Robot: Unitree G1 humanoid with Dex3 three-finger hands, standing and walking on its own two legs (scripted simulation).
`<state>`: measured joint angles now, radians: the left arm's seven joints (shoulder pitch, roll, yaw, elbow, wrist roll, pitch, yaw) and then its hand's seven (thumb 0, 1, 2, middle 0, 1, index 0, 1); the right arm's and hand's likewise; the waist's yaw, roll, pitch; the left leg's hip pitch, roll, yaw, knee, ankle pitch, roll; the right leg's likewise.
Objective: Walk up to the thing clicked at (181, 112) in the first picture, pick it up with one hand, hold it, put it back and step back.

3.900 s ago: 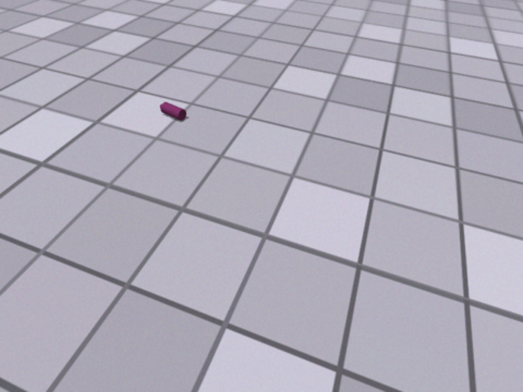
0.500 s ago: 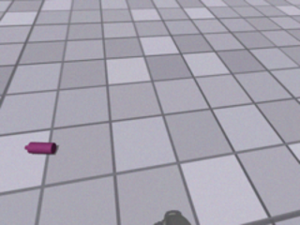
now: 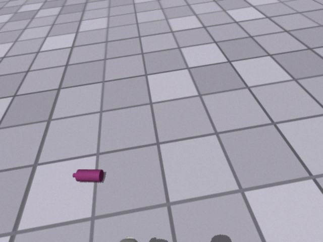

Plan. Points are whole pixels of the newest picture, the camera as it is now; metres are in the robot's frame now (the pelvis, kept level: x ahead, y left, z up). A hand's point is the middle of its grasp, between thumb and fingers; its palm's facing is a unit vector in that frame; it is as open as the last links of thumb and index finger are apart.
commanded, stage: walk up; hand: left
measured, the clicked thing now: (87, 175) +0.67 +0.57 -0.70
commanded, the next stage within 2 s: none
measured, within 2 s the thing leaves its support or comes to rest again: neither
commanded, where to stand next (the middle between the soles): +0.23 +0.28 m, yaw -4 degrees
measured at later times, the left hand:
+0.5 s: hand out of the picture +0.16 +0.45 -0.11, palm faces -0.03 -0.82 -0.57, open 7.4 cm
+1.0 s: hand out of the picture +0.21 +0.61 -0.15, palm faces -0.05 -0.90 -0.44, open 7.4 cm
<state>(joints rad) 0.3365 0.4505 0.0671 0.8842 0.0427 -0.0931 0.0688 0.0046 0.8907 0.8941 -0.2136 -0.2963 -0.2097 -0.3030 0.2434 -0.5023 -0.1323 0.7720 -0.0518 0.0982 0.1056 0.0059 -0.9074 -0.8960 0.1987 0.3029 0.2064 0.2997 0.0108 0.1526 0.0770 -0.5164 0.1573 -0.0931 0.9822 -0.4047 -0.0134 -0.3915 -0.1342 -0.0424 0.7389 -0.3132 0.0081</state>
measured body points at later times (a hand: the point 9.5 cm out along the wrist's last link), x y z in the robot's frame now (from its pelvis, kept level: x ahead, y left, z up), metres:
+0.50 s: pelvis +0.08 +0.15 +0.00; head +0.11 +0.10 +0.44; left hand +0.16 +0.49 -0.07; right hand +0.12 -0.17 -0.15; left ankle +0.07 +0.27 -0.65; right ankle +0.16 +0.05 -0.71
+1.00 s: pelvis +0.14 +0.32 -0.01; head +0.17 +0.33 +0.44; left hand +0.21 +0.66 -0.12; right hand +0.19 +0.00 -0.12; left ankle +0.15 +0.45 -0.71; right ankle +0.17 +0.19 -0.68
